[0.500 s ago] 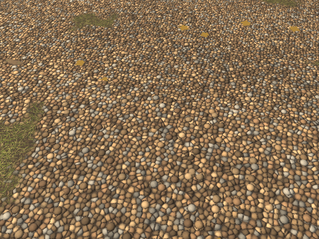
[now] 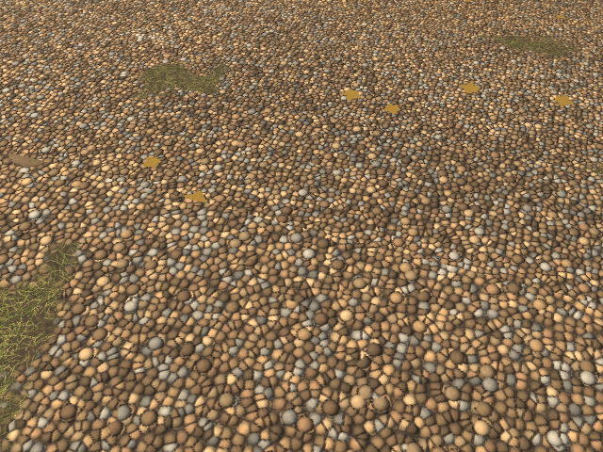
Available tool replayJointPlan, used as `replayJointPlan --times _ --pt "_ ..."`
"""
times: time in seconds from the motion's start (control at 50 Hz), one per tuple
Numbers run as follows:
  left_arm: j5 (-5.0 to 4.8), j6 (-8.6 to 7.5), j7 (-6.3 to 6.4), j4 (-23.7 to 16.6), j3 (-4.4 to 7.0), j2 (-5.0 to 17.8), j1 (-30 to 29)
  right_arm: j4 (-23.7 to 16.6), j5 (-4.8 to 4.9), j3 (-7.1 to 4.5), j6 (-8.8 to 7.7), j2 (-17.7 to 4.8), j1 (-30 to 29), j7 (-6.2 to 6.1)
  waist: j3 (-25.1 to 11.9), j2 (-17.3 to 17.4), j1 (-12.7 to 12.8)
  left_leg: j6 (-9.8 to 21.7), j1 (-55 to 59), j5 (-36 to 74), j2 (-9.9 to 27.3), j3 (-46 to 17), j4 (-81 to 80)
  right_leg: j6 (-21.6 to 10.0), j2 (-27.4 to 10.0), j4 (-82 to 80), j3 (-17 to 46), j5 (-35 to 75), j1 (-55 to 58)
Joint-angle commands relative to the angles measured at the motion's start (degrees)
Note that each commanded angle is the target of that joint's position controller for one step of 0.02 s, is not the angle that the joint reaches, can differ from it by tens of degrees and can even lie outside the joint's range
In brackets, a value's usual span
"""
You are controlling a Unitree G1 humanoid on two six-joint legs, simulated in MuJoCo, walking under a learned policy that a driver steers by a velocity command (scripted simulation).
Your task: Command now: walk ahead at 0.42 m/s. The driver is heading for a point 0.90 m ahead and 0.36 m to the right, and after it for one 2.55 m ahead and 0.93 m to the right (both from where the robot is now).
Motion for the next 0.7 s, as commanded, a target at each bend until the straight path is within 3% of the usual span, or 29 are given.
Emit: replayJointPlan --times 0.02,0.08,0.12,0.16,0.22,0.26,0.28,0.3,0.32,0.34,0.36,0.4,0.44,0.48,0.52,0.62,0.7 --pt "0.52 -0.28 0.18 -1.8 0.20 5.2 2.0 -5.3 -0.41 -1.11 -1.60 -4.6 -6.9 0.75 4.7 -6.2 1.4 0.7 -21.6 6.5 5.7 -2.3 -0.8 -9.2 -16.7 -15.4 18.7 7.2 11.8" --pt "0.45 0.39 1.14 -1.4 0.63 7.6 2.9 -6.7 -1.17 -0.11 -1.08 -1.7 -11.1 1.28 5.0 -5.8 1.6 -1.9 -16.2 13.1 3.9 0.7 -13.4 -8.9 -13.8 -16.9 11.1 13.5 6.7" --pt "0.22 0.40 1.48 -1.1 1.03 9.2 3.8 -8.0 -1.14 0.56 -1.05 -0.9 -15.4 1.58 5.5 -6.0 2.5 -2.6 -10.3 18.3 1.9 2.0 -22.2 -8.3 -12.6 -17.3 8.7 13.4 2.4" --pt "-0.39 0.38 1.55 -0.2 1.29 9.8 6.0 -9.0 -0.82 0.61 -1.00 -1.8 -18.2 1.93 5.9 -6.4 2.9 -2.9 -6.7 21.6 0.6 1.9 -26.3 -8.2 -13.4 -17.2 9.4 12.3 1.2" --pt "-1.22 0.52 1.77 0.2 1.73 9.9 5.8 -9.7 -0.48 -0.02 -1.26 -4.7 -18.2 2.25 6.2 -6.4 0.8 -1.6 -3.4 22.7 0.6 -0.9 -30.3 -6.9 -16.0 -15.2 11.6 12.2 3.5" --pt "-1.10 0.90 1.82 -0.3 1.96 10.1 4.4 -8.5 -0.58 -1.18 -1.54 -7.1 -13.1 2.04 3.3 -6.4 -3.0 -0.2 4.7 19.6 -0.6 -0.3 -31.4 -5.1 -15.5 -8.7 11.2 19.8 4.2" --pt "-0.68 1.13 1.76 -0.5 1.53 8.8 4.4 -6.1 -0.60 -2.46 -1.55 -9.2 -5.0 1.57 -1.5 -5.7 -6.6 0.9 15.3 17.4 -1.5 0.6 -31.5 -3.5 -12.5 0.7 9.2 24.7 2.0" --pt "0.37 1.44 1.67 -1.9 0.39 5.6 4.9 -4.3 -1.33 -3.67 -1.51 -12.8 4.9 0.95 -9.8 -1.0 -10.3 3.8 30.3 12.0 6.4 -7.4 -31.1 -1.2 -8.4 17.6 6.4 16.2 -6.3" --pt "0.12 0.73 1.61 -3.0 -1.64 -2.7 12.8 -3.0 -2.17 -4.58 -1.14 -18.3 9.0 1.09 -18.4 16.5 -6.3 11.8 46.3 -0.9 20.6 -32.6 -38.6 2.2 0.8 38.7 3.2 -13.5 -24.2" --pt "-1.63 0.11 1.56 -2.3 -0.46 2.6 11.5 -3.2 -1.96 -3.17 -1.35 -12.9 7.9 1.48 -17.3 15.1 -7.2 12.4 42.2 -12.8 21.0 -42.2 -46.8 1.8 -0.9 47.9 9.5 -17.9 -29.8" --pt "-2.77 -0.13 1.63 -3.9 0.81 6.9 6.5 -4.3 -1.63 -2.01 -1.76 -9.2 2.2 1.47 -8.5 10.8 -6.4 9.6 35.0 -13.6 19.4 -33.8 -47.5 0.5 -3.8 50.7 9.3 -13.4 -33.6" --pt "-1.69 0.23 2.22 -4.4 1.38 6.5 3.2 -5.2 -2.07 -0.81 -2.17 -5.2 -5.9 1.53 -1.8 5.9 -3.3 7.0 21.9 -0.1 15.3 -19.8 -49.2 -0.1 -8.4 47.2 8.4 -4.4 -30.0" --pt "-1.45 1.61 1.94 -4.4 1.66 4.1 4.6 -4.6 -2.79 -0.52 -2.53 -3.7 -8.2 1.43 -0.2 6.8 -0.7 6.2 15.9 6.8 12.9 -11.4 -51.8 -0.1 -10.4 43.7 8.7 -0.9 -24.6" --pt "-1.39 2.81 1.73 -5.7 1.70 2.8 3.1 -3.9 -2.68 -0.84 -2.88 -4.6 -7.7 1.00 1.3 4.7 -0.1 7.3 14.4 11.1 13.0 -6.8 -53.8 0.3 -10.9 41.9 8.3 1.2 -25.8" --pt "-1.07 3.53 1.66 -7.2 1.91 2.9 0.7 -3.3 -2.89 -1.29 -3.00 -5.9 -6.7 0.44 2.7 2.5 -0.1 8.3 14.8 13.6 13.7 -3.7 -55.1 1.1 -11.0 38.5 9.1 5.3 -29.2" --pt "-0.57 3.10 -0.02 -10.0 1.51 2.4 -6.7 -2.9 -2.76 -1.76 -2.30 -8.0 -4.7 -0.58 4.9 0.8 -1.9 7.6 17.3 18.7 12.6 5.6 -56.1 2.0 -10.0 24.5 6.0 17.2 -30.5" --pt "-0.47 2.89 -1.55 -13.6 0.52 1.4 -14.6 -1.8 -1.91 -2.32 -1.00 -9.5 0.1 -0.75 7.3 -0.5 -5.0 7.1 23.9 21.9 13.9 9.9 -54.2 0.9 -9.1 16.4 2.0 17.0 -32.0"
